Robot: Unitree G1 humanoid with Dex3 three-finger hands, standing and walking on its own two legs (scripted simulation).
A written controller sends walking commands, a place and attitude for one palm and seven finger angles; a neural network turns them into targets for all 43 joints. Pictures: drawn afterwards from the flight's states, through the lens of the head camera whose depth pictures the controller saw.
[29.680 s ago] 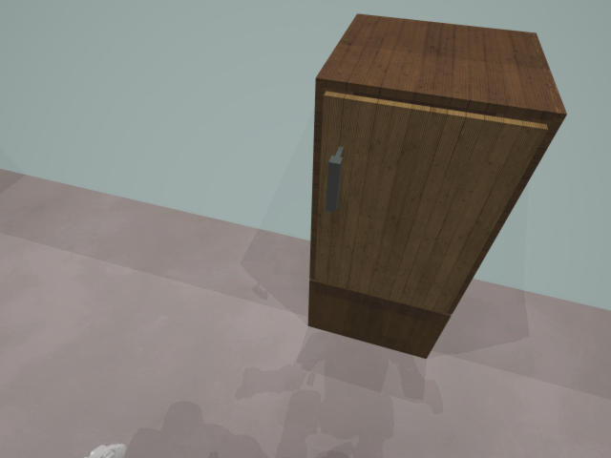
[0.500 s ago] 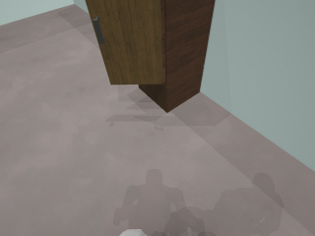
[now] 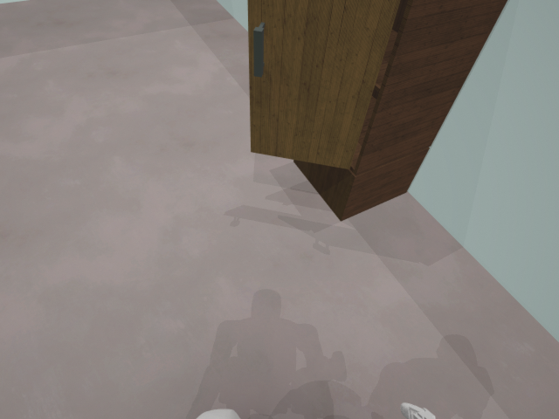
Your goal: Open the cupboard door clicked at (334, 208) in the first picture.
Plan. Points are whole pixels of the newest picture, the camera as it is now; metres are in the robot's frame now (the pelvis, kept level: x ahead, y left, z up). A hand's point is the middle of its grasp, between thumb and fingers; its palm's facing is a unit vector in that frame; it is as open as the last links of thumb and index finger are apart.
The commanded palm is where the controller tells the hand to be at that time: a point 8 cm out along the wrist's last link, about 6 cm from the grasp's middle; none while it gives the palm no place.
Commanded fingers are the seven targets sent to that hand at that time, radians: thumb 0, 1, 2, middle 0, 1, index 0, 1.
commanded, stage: take the last steps up to it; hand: left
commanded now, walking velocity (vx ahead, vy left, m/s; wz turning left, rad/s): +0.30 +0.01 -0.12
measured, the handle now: (260, 49) +1.02 +0.17 -0.01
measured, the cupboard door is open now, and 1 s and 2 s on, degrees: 50 50 50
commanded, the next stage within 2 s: come to a stop and stand still in 1.02 s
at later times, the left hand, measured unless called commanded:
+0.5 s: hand (222, 302) +0.33 +0.14 -0.15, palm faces -0.14 -0.97 -0.17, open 7.4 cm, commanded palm none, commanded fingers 0.00 0.90 0.90 -0.20 -0.30 -0.20 -0.30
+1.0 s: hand (194, 299) +0.33 +0.20 -0.17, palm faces +0.01 -0.99 -0.14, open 7.3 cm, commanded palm none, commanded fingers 0.00 0.90 0.90 -0.20 -0.30 -0.20 -0.30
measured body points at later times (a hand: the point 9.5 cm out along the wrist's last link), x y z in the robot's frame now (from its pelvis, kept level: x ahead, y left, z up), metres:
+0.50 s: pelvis +0.18 -0.01 +0.00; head +0.22 -0.02 +0.45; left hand +0.33 +0.19 -0.14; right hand +0.03 -0.19 -0.14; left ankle +0.05 +0.09 -0.72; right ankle +0.22 -0.11 -0.73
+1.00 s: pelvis +0.36 +0.03 +0.01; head +0.38 +0.05 +0.46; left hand +0.33 +0.25 -0.16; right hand +0.44 -0.21 -0.12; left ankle +0.41 +0.11 -0.72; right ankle +0.26 -0.09 -0.64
